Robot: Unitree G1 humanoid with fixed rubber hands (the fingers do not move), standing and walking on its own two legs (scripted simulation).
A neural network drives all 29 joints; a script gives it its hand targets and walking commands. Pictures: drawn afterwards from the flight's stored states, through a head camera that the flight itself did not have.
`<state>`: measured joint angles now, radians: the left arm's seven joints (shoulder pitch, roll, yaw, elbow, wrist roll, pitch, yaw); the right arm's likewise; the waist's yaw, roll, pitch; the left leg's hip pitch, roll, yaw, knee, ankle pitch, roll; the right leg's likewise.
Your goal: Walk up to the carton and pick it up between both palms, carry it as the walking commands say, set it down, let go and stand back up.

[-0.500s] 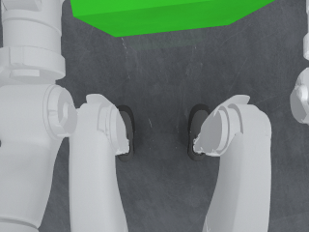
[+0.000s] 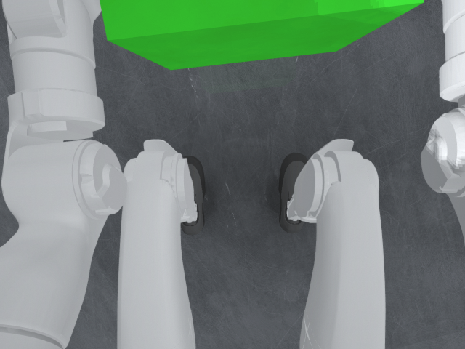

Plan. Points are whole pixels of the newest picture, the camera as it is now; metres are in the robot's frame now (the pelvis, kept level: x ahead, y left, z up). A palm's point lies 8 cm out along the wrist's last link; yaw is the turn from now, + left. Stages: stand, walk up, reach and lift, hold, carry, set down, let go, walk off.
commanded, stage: reach and lift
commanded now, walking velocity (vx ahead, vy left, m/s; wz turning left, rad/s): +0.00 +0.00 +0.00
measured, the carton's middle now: out of the picture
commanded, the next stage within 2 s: none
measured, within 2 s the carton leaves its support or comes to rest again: neither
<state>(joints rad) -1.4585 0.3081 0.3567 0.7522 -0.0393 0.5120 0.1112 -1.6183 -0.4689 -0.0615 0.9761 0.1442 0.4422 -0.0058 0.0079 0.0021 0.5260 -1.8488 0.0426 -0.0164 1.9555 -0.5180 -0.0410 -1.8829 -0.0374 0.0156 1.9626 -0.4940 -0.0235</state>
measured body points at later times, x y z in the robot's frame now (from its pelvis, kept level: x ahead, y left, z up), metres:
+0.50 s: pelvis -0.01 +0.00 +0.06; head +0.32 -0.01 +0.35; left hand +0.55 +0.20 -0.02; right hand +0.58 -0.18 -0.01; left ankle +0.14 +0.14 -0.41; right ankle +0.15 -0.12 -0.41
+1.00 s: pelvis -0.01 +0.00 +0.11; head +0.29 -0.01 +0.44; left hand +0.52 +0.20 +0.05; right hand +0.55 -0.18 +0.06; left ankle +0.14 +0.14 -0.41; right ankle +0.15 -0.12 -0.41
